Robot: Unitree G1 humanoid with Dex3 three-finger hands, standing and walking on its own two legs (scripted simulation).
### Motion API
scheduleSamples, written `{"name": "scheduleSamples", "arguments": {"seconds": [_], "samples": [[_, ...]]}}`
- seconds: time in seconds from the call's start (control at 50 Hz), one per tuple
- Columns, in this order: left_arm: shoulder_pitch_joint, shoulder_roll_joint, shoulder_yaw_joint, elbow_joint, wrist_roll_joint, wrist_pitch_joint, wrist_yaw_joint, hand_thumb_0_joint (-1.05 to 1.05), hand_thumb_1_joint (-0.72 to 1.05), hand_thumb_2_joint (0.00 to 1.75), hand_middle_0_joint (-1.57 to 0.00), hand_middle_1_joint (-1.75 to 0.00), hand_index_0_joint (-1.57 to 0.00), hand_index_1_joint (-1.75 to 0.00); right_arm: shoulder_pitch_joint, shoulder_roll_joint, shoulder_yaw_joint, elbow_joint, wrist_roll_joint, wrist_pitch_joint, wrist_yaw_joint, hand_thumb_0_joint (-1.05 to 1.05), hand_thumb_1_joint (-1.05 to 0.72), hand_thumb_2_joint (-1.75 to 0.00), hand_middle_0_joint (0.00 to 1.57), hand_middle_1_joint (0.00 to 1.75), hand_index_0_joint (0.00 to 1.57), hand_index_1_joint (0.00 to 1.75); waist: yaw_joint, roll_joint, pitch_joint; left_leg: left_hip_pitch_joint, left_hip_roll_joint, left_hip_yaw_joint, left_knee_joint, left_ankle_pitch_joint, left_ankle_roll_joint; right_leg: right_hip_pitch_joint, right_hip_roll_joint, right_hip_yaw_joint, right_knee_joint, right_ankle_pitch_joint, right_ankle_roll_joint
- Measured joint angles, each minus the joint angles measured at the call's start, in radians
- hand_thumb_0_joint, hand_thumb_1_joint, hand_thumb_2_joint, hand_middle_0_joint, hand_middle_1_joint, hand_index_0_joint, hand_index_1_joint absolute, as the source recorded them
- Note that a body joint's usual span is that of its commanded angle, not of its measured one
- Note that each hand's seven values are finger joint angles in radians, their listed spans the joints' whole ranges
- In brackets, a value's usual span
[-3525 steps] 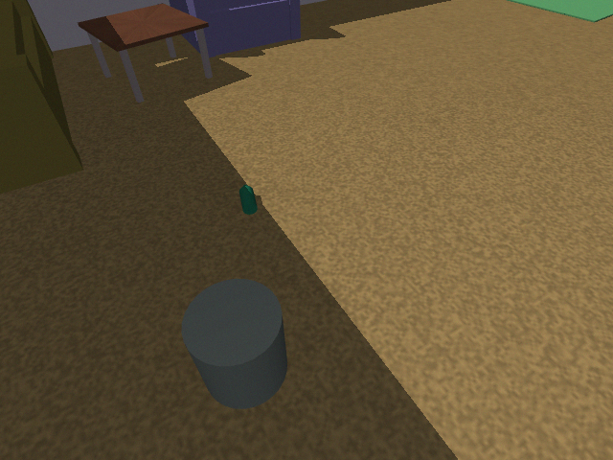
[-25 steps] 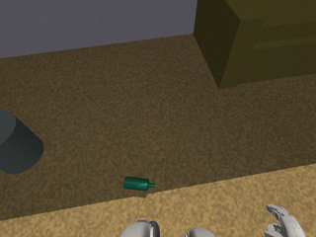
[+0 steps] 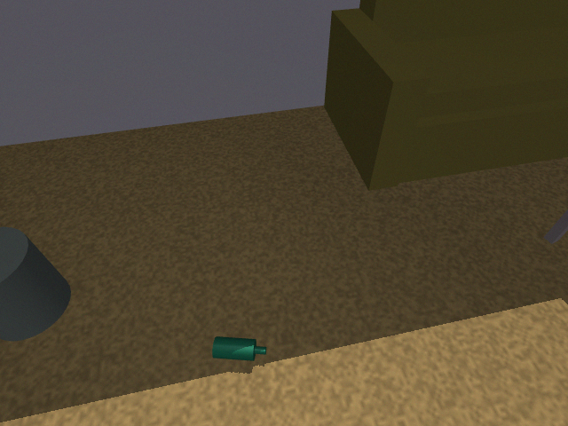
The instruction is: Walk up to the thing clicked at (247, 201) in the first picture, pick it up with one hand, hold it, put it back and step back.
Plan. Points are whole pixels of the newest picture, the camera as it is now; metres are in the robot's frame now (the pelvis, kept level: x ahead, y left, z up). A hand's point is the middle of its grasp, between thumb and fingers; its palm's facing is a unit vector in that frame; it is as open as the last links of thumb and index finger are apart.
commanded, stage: stand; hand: left
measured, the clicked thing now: (240, 348) +0.53 +0.20 -0.74
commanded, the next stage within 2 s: walk up in 0.62 s
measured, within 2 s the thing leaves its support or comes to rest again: neither
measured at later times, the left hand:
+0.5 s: hand out of the picture +0.02 +0.28 -0.15, palm faces -0.05 -0.93 -0.35, open 7.4 cm
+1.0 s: hand out of the picture +0.04 +0.26 -0.15, palm faces -0.02 -0.90 -0.43, open 7.4 cm
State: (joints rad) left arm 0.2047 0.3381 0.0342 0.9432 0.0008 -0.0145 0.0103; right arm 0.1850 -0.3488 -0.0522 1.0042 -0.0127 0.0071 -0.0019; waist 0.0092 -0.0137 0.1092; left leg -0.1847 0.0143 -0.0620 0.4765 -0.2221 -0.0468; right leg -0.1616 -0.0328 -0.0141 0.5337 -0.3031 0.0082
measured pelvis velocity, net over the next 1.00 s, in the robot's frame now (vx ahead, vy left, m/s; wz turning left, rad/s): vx -0.06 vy -0.01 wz -0.03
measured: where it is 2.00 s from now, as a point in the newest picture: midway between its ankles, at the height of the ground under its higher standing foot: outside the picture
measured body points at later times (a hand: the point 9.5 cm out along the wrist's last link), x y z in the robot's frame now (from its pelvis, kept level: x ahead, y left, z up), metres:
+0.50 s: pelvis -0.02 +0.02 +0.01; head -0.01 +0.02 +0.46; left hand +0.03 +0.33 -0.12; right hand +0.04 -0.29 -0.13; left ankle +0.03 +0.15 -0.74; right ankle -0.01 -0.12 -0.74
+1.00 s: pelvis -0.06 -0.01 -0.02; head +0.00 -0.04 +0.43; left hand +0.04 +0.31 -0.12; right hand +0.07 -0.33 -0.15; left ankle -0.01 +0.14 -0.70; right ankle -0.01 -0.12 -0.74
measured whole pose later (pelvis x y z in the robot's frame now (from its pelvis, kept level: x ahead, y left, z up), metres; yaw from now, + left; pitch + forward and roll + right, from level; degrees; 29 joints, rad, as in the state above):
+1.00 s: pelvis -0.06 -0.01 -0.02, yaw -1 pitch -2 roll +1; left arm 0.11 0.37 0.07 0.94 0.03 0.03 0.00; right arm 0.00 -0.40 -0.05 0.98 -0.01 0.07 -0.01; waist 0.02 0.03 0.17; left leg -0.47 -0.04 -0.12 0.91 -0.45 0.00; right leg -0.39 -0.01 0.01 0.70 -0.29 -0.03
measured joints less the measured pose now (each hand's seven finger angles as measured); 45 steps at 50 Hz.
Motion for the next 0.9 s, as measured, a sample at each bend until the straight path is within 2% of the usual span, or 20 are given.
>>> {"name": "scheduleSamples", "arguments": {"seconds": [0.12, 0.22, 0.44, 0.62, 0.76, 0.9], "samples": [[-0.073, 0.012, -0.015, 0.051, 0.007, 0.003, -0.018, 0.01, 0.9, 0.9, -0.2, -0.3, -0.2, -0.3, -0.055, 0.027, 0.029, 0.028, 0.005, -0.01, 0.009, 0.01, -0.9, -0.9, 0.2, 0.3, 0.2, 0.3, -0.015, -0.006, -0.045, 0.009, 0.01, 0.015, -0.035, 0.03, 0.009, 0.024, 0.01, 0.014, -0.082, 0.065, 0.011], [-0.095, 0.017, -0.019, 0.091, 0.014, -0.001, -0.028, 0.01, 0.9, 0.9, -0.2, -0.3, -0.2, -0.3, -0.072, 0.023, 0.034, 0.055, 0.002, -0.017, 0.014, 0.01, -0.9, -0.9, 0.2, 0.3, 0.21, 0.3, -0.018, 0.0, -0.072, 0.007, 0.002, 0.021, -0.067, 0.058, 0.018, 0.021, 0.001, 0.02, -0.114, 0.094, 0.018], [-0.04, 0.037, -0.017, 0.17, 0.019, 0.005, -0.03, 0.01, 0.9, 0.9, -0.2, -0.3, -0.2, -0.3, -0.062, 0.002, 0.027, 0.112, -0.005, -0.011, 0.02, 0.01, -0.9, -0.9, 0.2, 0.3, 0.2, 0.3, -0.006, 0.015, -0.056, -0.022, -0.001, 0.023, -0.098, 0.086, 0.022, -0.012, -0.002, 0.022, -0.14, 0.118, 0.022], [-0.033, 0.023, -0.032, 0.195, 0.014, 0.004, -0.025, 0.01, 0.9, 0.9, -0.2, -0.3, -0.2, -0.3, -0.075, 0.001, 0.032, 0.14, -0.001, -0.007, 0.017, 0.01, -0.91, -0.9, 0.2, 0.3, 0.2, 0.3, -0.004, 0.011, -0.044, -0.011, 0.003, 0.024, -0.108, 0.078, 0.018, 0.0, 0.002, 0.023, -0.153, 0.113, 0.021], [-0.103, 0.027, 0.014, 0.101, -0.007, 0.021, -0.012, 0.01, 0.9, 0.9, -0.2, -0.3, -0.2, -0.3, -0.144, -0.016, 0.026, 0.086, 0.017, 0.013, 0.009, 0.01, -0.9, -0.9, 0.2, 0.3, 0.2, 0.3, -0.004, 0.009, 0.033, -0.092, 0.006, 0.021, -0.009, 0.051, 0.019, -0.085, 0.007, 0.024, -0.046, 0.083, 0.015], [-0.134, 0.061, 0.035, 0.031, 0.006, 0.041, -0.008, 0.01, 0.9, 0.9, -0.2, -0.3, -0.2, -0.3, -0.183, -0.028, 0.014, 0.017, 0.01, 0.041, 0.007, 0.01, -0.9, -0.9, 0.2, 0.3, 0.21, 0.3, 0.001, 0.007, 0.065, -0.177, 0.013, 0.018, 0.101, 0.023, 0.002, -0.195, 0.02, 0.028, 0.121, 0.021, -0.017]]}}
